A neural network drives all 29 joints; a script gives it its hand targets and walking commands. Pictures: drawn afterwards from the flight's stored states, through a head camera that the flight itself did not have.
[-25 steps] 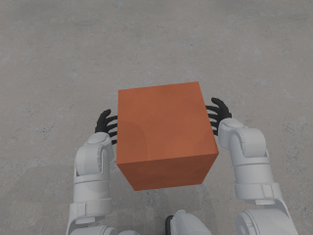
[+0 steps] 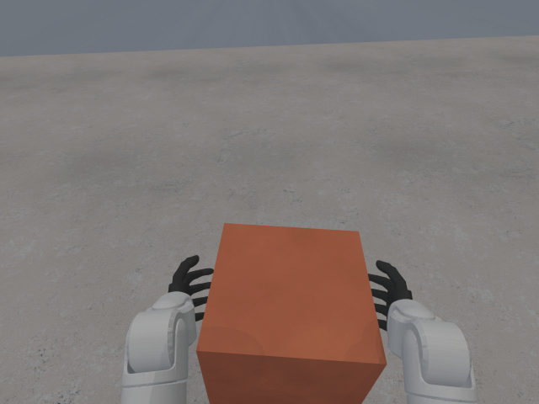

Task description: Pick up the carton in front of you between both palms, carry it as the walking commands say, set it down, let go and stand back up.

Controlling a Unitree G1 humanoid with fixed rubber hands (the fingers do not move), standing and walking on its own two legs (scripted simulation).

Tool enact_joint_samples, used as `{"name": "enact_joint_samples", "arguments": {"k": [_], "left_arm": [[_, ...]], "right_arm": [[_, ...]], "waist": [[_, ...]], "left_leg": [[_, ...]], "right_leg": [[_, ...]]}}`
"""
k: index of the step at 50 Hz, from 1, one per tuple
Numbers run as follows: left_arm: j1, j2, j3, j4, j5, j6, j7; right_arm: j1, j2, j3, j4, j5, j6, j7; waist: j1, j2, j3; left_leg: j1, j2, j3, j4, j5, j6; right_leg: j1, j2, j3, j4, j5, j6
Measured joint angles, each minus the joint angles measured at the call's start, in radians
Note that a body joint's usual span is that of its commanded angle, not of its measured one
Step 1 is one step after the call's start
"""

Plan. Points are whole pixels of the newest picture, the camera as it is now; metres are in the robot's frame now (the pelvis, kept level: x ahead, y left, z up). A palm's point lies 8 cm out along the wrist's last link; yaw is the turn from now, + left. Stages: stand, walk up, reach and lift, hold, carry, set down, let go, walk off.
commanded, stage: carry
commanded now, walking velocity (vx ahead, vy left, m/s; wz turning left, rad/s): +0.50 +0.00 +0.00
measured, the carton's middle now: (284, 327) +0.27 -0.01 +0.01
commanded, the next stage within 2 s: none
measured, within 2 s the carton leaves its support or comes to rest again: neither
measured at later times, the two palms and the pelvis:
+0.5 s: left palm (243, 197) +0.51 +0.05 +0.09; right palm (386, 188) +0.53 -0.25 +0.08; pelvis +0.26 -0.11 +0.01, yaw +1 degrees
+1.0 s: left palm (242, 140) +0.84 +0.06 +0.05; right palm (347, 134) +0.82 -0.24 +0.06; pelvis +0.57 -0.08 -0.01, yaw -2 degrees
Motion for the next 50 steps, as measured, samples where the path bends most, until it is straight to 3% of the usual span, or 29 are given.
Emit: {"name": "enact_joint_samples", "arguments": {"k": [5,9,10,11,13,15,17,26,36,40,41,42,44,46,47,50], "left_arm": [[0.024,0.004,0.001,-0.048,0.02,0.021,-0.018],[0.035,0.005,0.007,-0.083,0.033,0.054,-0.017],[0.03,0.005,0.01,-0.091,0.026,0.056,-0.015],[0.021,0.004,0.004,-0.085,0.02,0.046,-0.009],[-0.001,0.002,-0.007,-0.056,0.017,0.025,-0.004],[-0.005,0.001,-0.009,-0.043,0.013,0.017,-0.001],[0.009,0.002,0.005,-0.058,0.003,0.016,-0.001],[0.032,0.004,0.011,-0.145,-0.027,-0.007,0.005],[-0.003,0.002,-0.002,-0.143,-0.003,0.058,-0.001],[-0.005,0.001,0.003,-0.112,0.011,0.062,-0.005],[0.001,0.004,0.011,-0.105,0.012,0.059,-0.007],[0.005,0.005,0.021,-0.089,0.013,0.054,-0.008],[0.014,0.003,0.036,-0.068,0.012,0.044,-0.008],[0.016,0.003,0.032,-0.06,0.009,0.038,-0.004],[0.016,0.004,0.025,-0.067,0.008,0.035,-0.003],[0.012,0.003,-0.001,-0.107,0.003,0.018,0.003]], "right_arm": [[-0.041,0.002,0.005,-0.011,0.009,0.046,-0.005],[-0.07,0.005,0.012,0.012,-0.001,0.066,0.009],[-0.075,0.004,0.012,0.001,-0.003,0.069,0.01],[-0.083,-0.001,0.008,-0.009,-0.003,0.07,0.008],[-0.089,-0.012,-0.009,-0.01,0.0,0.064,0.012],[-0.087,-0.009,-0.017,-0.007,-0.005,0.058,0.017],[-0.079,0.012,-0.016,-0.011,-0.018,0.05,0.019],[-0.055,0.004,0.034,-0.086,-0.021,0.019,0.014],[-0.052,0.003,0.012,-0.106,-0.011,0.067,0.011],[-0.081,0.006,-0.005,-0.059,-0.01,0.08,0.014],[-0.089,0.007,0.0,-0.034,-0.011,0.076,0.015],[-0.094,0.008,0.007,-0.001,-0.016,0.064,0.017],[-0.102,0.009,0.013,0.041,-0.021,0.052,0.02],[-0.087,0.008,0.014,0.042,-0.021,0.04,0.021],[-0.075,0.006,0.015,0.026,-0.019,0.034,0.021],[-0.056,0.004,0.001,-0.035,0.0,0.011,0.02]], "waist": [[-0.003,-0.029,0.017],[0.022,-0.027,0.016],[0.033,-0.021,0.02],[0.047,0.003,0.027],[0.069,0.009,0.045],[0.078,0.0,0.073],[0.079,-0.009,0.103],[0.079,-0.01,0.099],[0.052,-0.016,0.024],[0.078,-0.023,0.041],[0.079,-0.035,0.046],[0.074,-0.056,0.053],[0.058,-0.053,0.078],[0.05,-0.046,0.112],[0.047,-0.045,0.129],[0.037,-0.036,0.165]], "left_leg": [[0.103,0.024,0.006,-0.014,-0.069,-0.049],[0.155,0.06,0.001,0.059,-0.183,-0.099],[0.156,0.074,-0.004,0.105,-0.226,-0.11],[0.131,0.105,-0.015,0.187,-0.269,-0.099],[0.003,0.096,-0.081,0.449,-0.279,-0.072],[-0.145,0.065,-0.103,0.69,-0.253,-0.05],[-0.256,0.048,-0.09,0.787,-0.19,-0.034],[-0.488,0.065,-0.074,0.614,0.03,-0.012],[-0.466,0.058,0.008,0.367,0.142,-0.013],[-0.379,0.016,0.068,0.251,0.133,0.005],[-0.347,0.004,0.08,0.234,0.1,0.041],[-0.344,-0.005,0.091,0.265,0.058,0.069],[-0.329,0.001,0.095,0.296,0.003,0.09],[-0.273,0.001,0.092,0.249,0.001,0.078],[-0.239,-0.001,0.089,0.215,0.003,0.075],[-0.144,-0.005,0.074,0.124,0.003,0.064]], "right_leg": [[-0.059,-0.048,-0.024,-0.275,0.119,0.001],[-0.009,-0.046,-0.081,-0.41,0.188,0.0],[0.007,-0.041,-0.095,-0.418,0.232,-0.015],[0.001,-0.025,-0.113,-0.381,0.253,-0.045],[-0.003,-0.019,-0.133,-0.338,0.195,-0.089],[0.037,-0.018,-0.147,-0.393,0.175,-0.102],[0.094,-0.011,-0.154,-0.477,0.194,-0.099],[0.325,0.038,-0.144,-0.684,0.161,-0.106],[0.584,0.063,-0.137,-0.741,-0.014,-0.061],[0.645,0.06,-0.113,-0.661,-0.132,-0.03],[0.629,0.045,-0.101,-0.576,-0.174,-0.021],[0.577,0.018,-0.093,-0.436,-0.175,-0.016],[0.404,0.023,-0.03,-0.061,-0.136,-0.012],[0.245,0.035,0.008,0.185,-0.104,-0.022],[0.18,0.031,0.013,0.231,-0.069,-0.023],[0.032,-0.006,0.013,0.193,0.017,-0.028]]}}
